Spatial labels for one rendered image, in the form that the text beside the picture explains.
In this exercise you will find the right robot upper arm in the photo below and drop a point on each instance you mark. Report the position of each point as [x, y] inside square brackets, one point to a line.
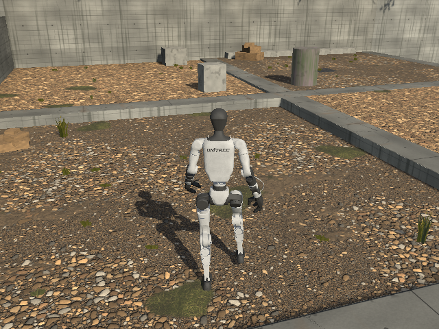
[243, 156]

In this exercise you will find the robot left hand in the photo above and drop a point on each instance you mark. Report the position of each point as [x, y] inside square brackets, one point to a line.
[187, 187]

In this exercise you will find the robot shin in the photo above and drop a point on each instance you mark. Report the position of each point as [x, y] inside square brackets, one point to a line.
[239, 235]
[205, 253]

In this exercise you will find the robot right hand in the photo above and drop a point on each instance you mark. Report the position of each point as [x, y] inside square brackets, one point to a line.
[258, 203]

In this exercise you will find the robot left forearm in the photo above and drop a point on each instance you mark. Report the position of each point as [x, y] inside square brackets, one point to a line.
[189, 177]

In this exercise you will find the robot right shin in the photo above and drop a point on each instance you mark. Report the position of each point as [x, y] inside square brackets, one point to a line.
[239, 235]

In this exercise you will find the robot left shin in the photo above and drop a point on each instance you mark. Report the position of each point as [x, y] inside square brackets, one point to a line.
[205, 253]

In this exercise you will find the left robot upper arm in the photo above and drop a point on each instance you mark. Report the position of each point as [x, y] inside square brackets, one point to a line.
[194, 155]

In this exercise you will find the robot right forearm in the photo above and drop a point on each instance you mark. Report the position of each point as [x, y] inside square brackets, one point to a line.
[252, 183]

